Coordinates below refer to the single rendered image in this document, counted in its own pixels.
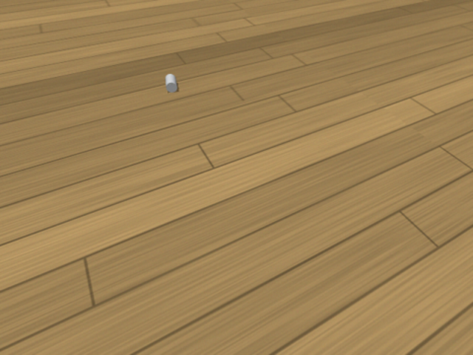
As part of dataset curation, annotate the can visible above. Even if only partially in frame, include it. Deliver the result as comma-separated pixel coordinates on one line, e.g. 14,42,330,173
166,74,177,92

